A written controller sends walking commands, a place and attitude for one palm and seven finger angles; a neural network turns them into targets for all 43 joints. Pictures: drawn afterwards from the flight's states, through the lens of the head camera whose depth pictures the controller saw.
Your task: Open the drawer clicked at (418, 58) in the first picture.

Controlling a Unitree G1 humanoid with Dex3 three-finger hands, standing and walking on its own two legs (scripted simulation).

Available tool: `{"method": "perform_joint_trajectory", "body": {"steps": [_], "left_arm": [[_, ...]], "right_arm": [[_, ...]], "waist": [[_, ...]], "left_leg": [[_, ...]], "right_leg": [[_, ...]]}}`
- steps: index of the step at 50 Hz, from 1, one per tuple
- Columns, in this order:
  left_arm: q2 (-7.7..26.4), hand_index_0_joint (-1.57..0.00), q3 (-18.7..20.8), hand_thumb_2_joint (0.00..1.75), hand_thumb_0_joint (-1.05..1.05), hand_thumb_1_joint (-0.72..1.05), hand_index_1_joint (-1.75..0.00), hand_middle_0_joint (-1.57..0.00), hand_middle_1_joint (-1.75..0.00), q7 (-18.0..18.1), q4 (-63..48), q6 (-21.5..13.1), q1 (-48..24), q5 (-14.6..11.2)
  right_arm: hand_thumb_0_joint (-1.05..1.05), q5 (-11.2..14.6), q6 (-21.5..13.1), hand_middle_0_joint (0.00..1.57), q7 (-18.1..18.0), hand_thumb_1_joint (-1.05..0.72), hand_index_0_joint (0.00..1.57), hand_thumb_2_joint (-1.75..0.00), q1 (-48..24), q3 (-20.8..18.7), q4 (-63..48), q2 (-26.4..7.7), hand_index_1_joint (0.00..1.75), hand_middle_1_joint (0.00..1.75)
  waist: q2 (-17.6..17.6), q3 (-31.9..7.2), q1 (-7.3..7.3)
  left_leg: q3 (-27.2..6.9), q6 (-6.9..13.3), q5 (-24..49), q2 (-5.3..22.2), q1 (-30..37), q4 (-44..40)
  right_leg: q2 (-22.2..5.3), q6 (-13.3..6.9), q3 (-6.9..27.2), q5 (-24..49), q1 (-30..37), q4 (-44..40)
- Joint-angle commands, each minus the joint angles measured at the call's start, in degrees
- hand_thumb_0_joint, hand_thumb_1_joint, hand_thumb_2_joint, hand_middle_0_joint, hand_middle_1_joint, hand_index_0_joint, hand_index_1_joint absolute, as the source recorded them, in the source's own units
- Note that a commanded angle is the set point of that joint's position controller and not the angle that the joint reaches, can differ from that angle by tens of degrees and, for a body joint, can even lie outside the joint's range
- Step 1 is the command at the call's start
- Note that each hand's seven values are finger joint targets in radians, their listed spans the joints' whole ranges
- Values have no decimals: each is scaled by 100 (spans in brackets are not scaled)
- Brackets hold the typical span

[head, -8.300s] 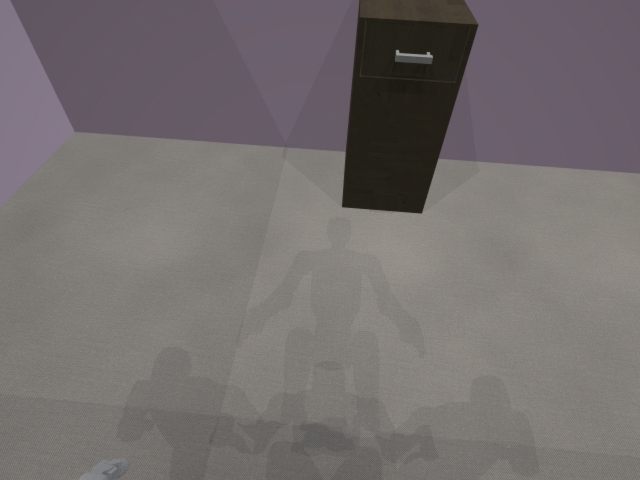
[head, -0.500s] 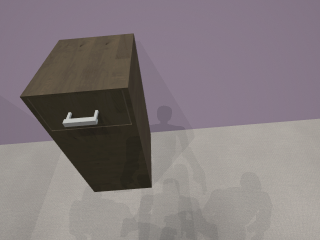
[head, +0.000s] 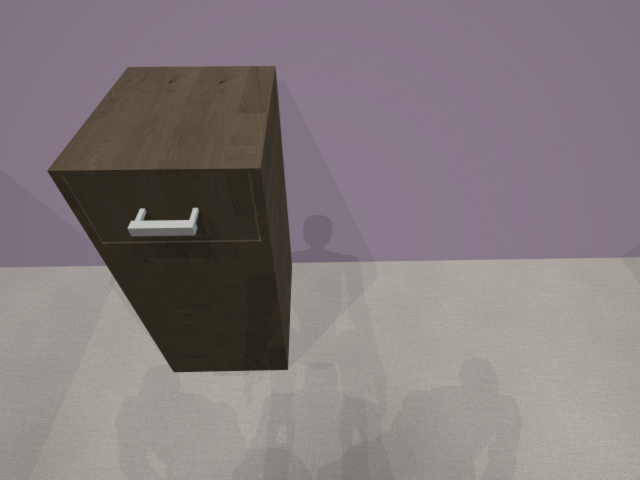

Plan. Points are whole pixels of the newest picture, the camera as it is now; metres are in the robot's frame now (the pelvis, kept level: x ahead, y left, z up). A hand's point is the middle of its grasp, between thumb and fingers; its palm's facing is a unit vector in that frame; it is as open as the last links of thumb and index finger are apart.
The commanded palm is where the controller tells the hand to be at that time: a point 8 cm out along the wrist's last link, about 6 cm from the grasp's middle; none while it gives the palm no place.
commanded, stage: come to a stop and stand still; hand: left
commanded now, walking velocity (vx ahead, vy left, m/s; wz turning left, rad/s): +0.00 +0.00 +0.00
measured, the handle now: (165, 220) +0.56 +0.34 -0.04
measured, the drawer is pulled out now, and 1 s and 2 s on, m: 0.00 0.00 0.00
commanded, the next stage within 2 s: look again from close up in 0.14 s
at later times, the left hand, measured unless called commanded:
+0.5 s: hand out of the picture +0.01 +0.21 -0.18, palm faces +0.02 -0.98 -0.20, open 7.3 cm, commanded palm none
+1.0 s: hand out of the picture +0.02 +0.22 -0.18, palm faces +0.04 -0.98 -0.19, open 7.3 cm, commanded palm none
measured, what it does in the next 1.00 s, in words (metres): shifts its weight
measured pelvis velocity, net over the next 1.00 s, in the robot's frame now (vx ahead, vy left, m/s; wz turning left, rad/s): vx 0.02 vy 0.05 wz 0.01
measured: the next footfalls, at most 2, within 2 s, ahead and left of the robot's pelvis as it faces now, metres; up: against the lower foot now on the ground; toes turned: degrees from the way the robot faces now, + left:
right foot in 1.46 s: +0.10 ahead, -0.05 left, +0.00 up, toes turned +0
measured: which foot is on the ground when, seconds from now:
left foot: down 0.00-1.00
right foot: down 0.00-1.00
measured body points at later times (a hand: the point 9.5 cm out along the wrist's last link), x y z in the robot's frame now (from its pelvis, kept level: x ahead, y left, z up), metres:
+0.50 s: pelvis +0.01 +0.04 -0.01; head -0.01 +0.03 +0.44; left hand +0.01 +0.26 -0.16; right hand -0.02 -0.16 -0.17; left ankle -0.03 +0.14 -0.74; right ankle +0.03 -0.08 -0.74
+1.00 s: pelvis +0.02 +0.05 -0.01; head +0.03 +0.04 +0.44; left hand +0.02 +0.27 -0.17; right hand +0.00 -0.18 -0.17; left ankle -0.03 +0.14 -0.74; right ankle +0.03 -0.08 -0.74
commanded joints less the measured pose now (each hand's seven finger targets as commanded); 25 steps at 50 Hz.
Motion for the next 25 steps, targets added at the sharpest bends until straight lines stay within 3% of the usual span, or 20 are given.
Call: {"method": "perform_joint_trajectory", "body": {"steps": [1, 4, 11, 12, 13, 14, 15, 17, 19, 21, 24, 25], "left_arm": [[513, -20, 111, 90, 0, 90, -30, -20, -30, 48, -203, -75, 227, 16], [470, -20, 103, 90, 0, 90, -30, -20, -30, 47, -170, -111, 355, 12], [343, -20, 66, 90, 0, 90, -30, -20, -30, 59, -62, -149, 549, 10], [578, -20, 40, 90, 0, 90, -30, -20, -30, 299, 50, -310, 1025, 98], [841, -20, 82, 90, 0, 90, -30, -20, -30, 241, -157, -347, 907, 75], [715, -20, 75, 90, 0, 90, -30, -20, -30, 190, -247, -352, 617, 84], [730, -20, 90, 90, 0, 90, -30, -20, -30, 165, -325, -366, 428, 86], [522, -20, 54, 90, 0, 90, -30, -20, -30, 128, -377, -333, 345, 53], [351, -20, 0, 90, 0, 90, -30, -20, -30, 95, -340, -299, 430, 44], [288, -20, -24, 90, 0, 90, -30, -20, -30, 72, -315, -266, 468, 41], [313, -20, -37, 90, 0, 90, -30, -20, -30, 66, -290, -243, 474, 26], [331, -20, -41, 90, 0, 90, -30, -20, -30, 62, -291, -231, 455, 24]], "right_arm": [[0, 0, -44, 20, -49, -90, 20, -90, 626, -80, -82, -443, 30, 30], [0, 12, -88, 20, -53, -90, 20, -90, 652, -79, -81, -422, 30, 30], [0, 33, -158, 20, -74, -90, 20, -90, 707, -49, -44, -358, 30, 30], [0, 43, -278, 20, 17, -90, 20, -90, -143, -69, -441, -656, 30, 30], [0, 56, -162, 20, 10, -90, 20, -90, 405, -75, -621, -333, 30, 30], [0, 23, -176, 20, 13, -90, 20, -90, 569, -60, -528, -300, 30, 30], [0, -14, -205, 20, 56, -90, 20, -90, 842, -42, -499, -276, 30, 30], [0, -20, -248, 20, 41, -90, 20, -90, 987, -33, -490, -389, 30, 30], [0, 1, -311, 20, 14, -90, 20, -90, 831, -11, -544, -440, 30, 30], [0, 4, -345, 20, -9, -90, 20, -90, 730, 5, -605, -550, 30, 30], [0, 22, -377, 20, -37, -90, 20, -90, 725, 23, -589, -654, 30, 30], [0, 12, -378, 20, -36, -90, 20, -90, 738, 29, -565, -658, 30, 30]], "waist": [[-272, 635, -86], [-253, 461, -70], [-48, 532, -31], [-113, 754, 255], [-196, -57, -143], [147, 61, -229], [248, -256, -359], [215, -44, -326], [340, 240, -177], [214, 516, -76], [-59, 694, -48], [108, 744, -36]], "left_leg": [[-218, 267, -335, 237, -679, -522], [-220, 276, -206, 244, -641, -503], [-305, 284, -36, 317, -733, -594], [184, 56, -59, 321, -1250, 635], [-111, 120, -721, 32, -914, 934], [-116, 184, -559, 61, -672, 761], [-93, 202, -149, 57, -406, 566], [-362, 287, -9, 239, -702, 197], [-645, 391, 139, 410, -1181, -224], [-799, 444, 134, 486, -1507, -503], [-758, 438, 336, 440, -1461, -599], [-750, 438, 342, 428, -1483, -657]], "right_leg": [[-758, 207, 1066, -1236, -239, -928], [-767, 199, 1055, -1028, -131, -869], [-761, 170, 928, -490, -20, -649], [-1078, 449, 1094, 2107, 82, -256], [-1486, 74, 1645, 411, 90, -599], [-1411, -208, 1577, -976, -398, -710], [-1269, -261, 1363, -1189, -520, -501], [-888, -109, 1003, -1172, -583, -119], [-687, -11, 791, -538, -231, 182], [-619, 40, 651, -208, -13, 370], [-656, 72, 632, 32, 49, 364], [-657, 78, 617, 27, 68, 387]]}}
